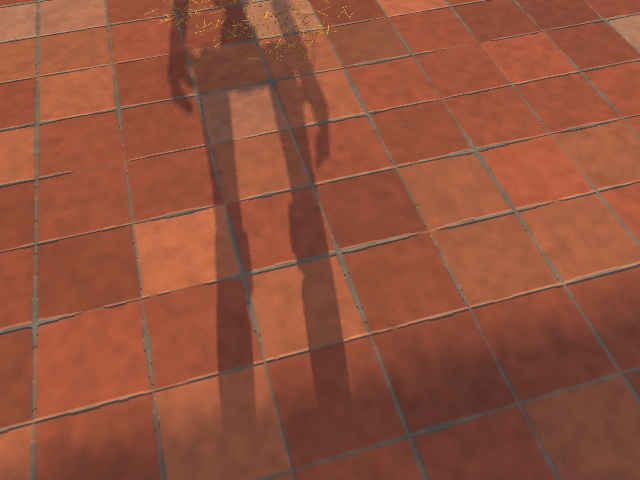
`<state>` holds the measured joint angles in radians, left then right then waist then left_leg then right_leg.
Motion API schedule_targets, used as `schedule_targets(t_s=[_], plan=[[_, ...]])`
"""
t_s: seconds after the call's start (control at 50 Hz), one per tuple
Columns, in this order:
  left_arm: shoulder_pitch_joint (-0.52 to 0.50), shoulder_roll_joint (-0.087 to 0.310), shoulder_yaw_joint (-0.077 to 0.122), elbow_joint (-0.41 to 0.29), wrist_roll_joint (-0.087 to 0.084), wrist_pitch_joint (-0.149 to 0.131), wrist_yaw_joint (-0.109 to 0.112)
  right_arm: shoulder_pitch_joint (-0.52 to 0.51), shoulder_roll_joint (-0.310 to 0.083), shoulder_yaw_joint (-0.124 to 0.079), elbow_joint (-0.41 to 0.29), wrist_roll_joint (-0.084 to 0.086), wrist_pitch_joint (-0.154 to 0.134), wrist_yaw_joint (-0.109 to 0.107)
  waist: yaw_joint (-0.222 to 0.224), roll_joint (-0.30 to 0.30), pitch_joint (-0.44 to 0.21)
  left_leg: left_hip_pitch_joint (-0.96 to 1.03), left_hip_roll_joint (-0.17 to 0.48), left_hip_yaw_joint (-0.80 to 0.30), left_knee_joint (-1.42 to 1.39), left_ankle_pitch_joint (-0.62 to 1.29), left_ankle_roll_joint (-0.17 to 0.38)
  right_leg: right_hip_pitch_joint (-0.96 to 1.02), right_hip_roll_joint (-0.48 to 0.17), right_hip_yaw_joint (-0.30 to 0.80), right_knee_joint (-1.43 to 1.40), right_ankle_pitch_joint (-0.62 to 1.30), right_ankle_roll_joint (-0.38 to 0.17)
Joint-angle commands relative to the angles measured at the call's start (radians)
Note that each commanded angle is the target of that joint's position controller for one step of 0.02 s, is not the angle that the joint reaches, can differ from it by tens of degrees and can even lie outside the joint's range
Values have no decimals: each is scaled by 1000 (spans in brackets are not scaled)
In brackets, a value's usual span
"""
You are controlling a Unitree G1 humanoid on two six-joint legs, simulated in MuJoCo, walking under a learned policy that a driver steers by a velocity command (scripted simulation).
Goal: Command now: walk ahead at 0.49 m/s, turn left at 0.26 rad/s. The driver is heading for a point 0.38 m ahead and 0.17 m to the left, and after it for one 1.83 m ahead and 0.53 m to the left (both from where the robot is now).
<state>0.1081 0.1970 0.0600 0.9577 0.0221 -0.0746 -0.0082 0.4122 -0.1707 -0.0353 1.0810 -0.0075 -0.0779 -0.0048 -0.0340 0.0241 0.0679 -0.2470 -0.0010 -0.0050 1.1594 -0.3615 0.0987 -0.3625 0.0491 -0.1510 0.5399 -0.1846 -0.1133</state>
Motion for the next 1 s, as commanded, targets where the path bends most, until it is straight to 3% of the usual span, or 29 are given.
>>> schedule_targets(t_s=[0.02,0.06,0.14,0.24,0.32,0.36,0.4,0.42,0.44,0.46,0.48,0.5,0.52,0.54,0.56,0.58,0.62,0.68,0.76,0.88,0.9,0.94,0.96,0.98,1.0], plan=[[118,36,4,12,-7,-23,8,16,-61,-22,-57,-22,8,11,17,-42,-12,-275,99,-55,70,101,7,181,-325,374,-400,-82,-76],[169,32,-2,34,-6,-39,17,29,-34,-22,-61,-29,34,21,-4,-57,-13,-248,102,-44,43,118,-5,151,-299,268,-407,41,-57],[241,70,2,45,-5,-51,21,-118,-42,-27,-126,-23,60,34,1,-65,21,-400,118,-18,-38,245,-18,198,-276,131,-429,156,-31],[313,70,-8,56,-7,-52,30,-310,-34,-14,-198,-14,53,48,38,-71,48,-415,88,64,-324,394,-30,265,-244,0,-410,363,6],[396,91,-6,82,-4,-40,46,-425,-35,-6,-248,-18,50,52,73,-75,56,-402,52,144,-485,366,-1,416,-280,-55,-362,535,10],[397,109,-2,84,-2,-32,55,-412,-50,-12,-253,-21,49,50,53,-94,33,-342,8,177,-519,287,32,478,-295,-90,-277,777,17],[376,139,7,78,2,-20,64,-328,-76,-26,-234,-24,52,45,6,-134,-20,-236,-52,205,-519,175,78,513,-311,-114,-126,1028,18],[360,156,13,69,6,-11,63,-247,-96,-37,-211,-25,51,43,-29,-144,-65,-150,-79,204,-539,126,105,509,-318,-118,7,1061,10],[348,168,18,56,6,-4,56,-144,-126,-53,-181,-29,45,39,-72,-137,-121,-16,-102,183,-598,107,133,459,-319,-116,188,979,6],[313,173,21,29,-1,-4,46,-9,-184,-79,-147,-42,40,28,-150,-68,-186,202,-35,55,-695,88,181,282,-295,-125,466,733,30],[339,52,1,-38,-13,-9,22,-14,-290,-106,-159,-46,43,17,-76,164,-256,519,279,-438,-721,94,328,-175,-111,-99,842,-211,84],[214,119,13,-95,-14,-25,13,6,-305,-107,-164,-19,57,19,-103,80,-291,551,341,-743,-876,53,387,-361,-12,135,981,-326,90],[136,122,10,-127,-17,-42,7,-55,-275,-98,-164,-11,59,10,-74,15,-142,448,330,-584,-910,98,340,-448,-96,190,917,-212,79],[145,126,9,-123,-20,-53,8,-99,-220,-85,-167,-6,54,7,-30,-53,-81,328,294,-491,-928,213,291,-396,-128,185,818,-140,79],[163,123,11,-110,-11,-46,12,-145,-188,-75,-176,-5,46,4,17,-97,-42,233,240,-399,-933,339,248,-331,-152,185,741,-119,88],[184,114,10,-111,10,-25,12,-164,-163,-65,-179,2,36,-1,48,-91,-44,171,197,-332,-937,430,229,-268,-162,187,692,-116,107],[192,95,8,-121,28,13,4,-143,-172,-61,-177,11,12,-1,69,-63,-58,124,150,-269,-937,550,215,-221,-166,176,620,-121,137],[95,89,2,-167,26,35,-5,-80,-211,-67,-170,11,2,2,49,-17,-39,100,109,-224,-951,603,185,-265,-165,141,494,-22,163],[-56,91,-7,-218,19,37,-14,18,-187,-56,-153,8,3,6,-16,30,-27,179,88,-196,-950,670,111,-309,-151,117,297,146,150],[-218,99,-22,-282,5,21,-23,96,-198,-44,-132,-9,0,-9,-72,50,2,343,139,-211,-927,729,99,-305,-99,92,80,184,94],[-211,108,-21,-287,4,17,-23,86,-207,-44,-132,-13,-1,-13,-58,55,6,357,156,-214,-914,766,96,-276,-91,96,51,159,76],[-93,137,-9,-258,2,9,-14,35,-231,-47,-138,-15,-8,-18,12,67,-28,347,163,-191,-826,980,68,-104,-45,90,0,79,36],[24,161,3,-221,-1,3,-4,21,-241,-49,-137,-19,-10,-16,62,65,-84,347,150,-177,-704,1084,56,23,-12,84,-21,42,16],[187,180,14,-171,4,-5,8,2,-242,-48,-139,-16,-11,-11,142,33,-165,280,112,-142,-515,1028,42,226,-27,97,-80,87,-10],[351,249,31,-146,28,-11,23,18,-195,-35,-168,-10,-15,-7,189,-65,-293,101,53,-106,-232,697,31,473,-234,320,-75,-6,-57]])
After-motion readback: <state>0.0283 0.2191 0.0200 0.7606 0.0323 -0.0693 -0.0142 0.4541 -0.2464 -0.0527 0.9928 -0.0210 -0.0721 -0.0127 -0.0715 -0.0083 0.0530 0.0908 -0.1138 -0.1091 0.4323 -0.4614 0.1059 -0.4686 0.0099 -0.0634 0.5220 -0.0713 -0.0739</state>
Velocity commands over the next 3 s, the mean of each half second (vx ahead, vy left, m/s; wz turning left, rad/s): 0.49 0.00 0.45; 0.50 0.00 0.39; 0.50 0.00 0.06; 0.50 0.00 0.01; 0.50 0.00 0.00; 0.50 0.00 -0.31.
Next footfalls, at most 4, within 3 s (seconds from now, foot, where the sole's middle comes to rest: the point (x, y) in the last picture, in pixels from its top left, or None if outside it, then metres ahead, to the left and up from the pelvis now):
0.46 left None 0.38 0.11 -0.76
0.98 right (286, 353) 0.75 0.09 -0.76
1.52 left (163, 299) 0.91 0.39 -0.76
2.10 right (188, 193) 1.26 0.37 -0.76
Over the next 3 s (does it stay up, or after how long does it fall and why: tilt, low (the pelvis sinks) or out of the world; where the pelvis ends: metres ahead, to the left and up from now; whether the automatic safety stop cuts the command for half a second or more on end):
stays up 1.49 0.61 0.02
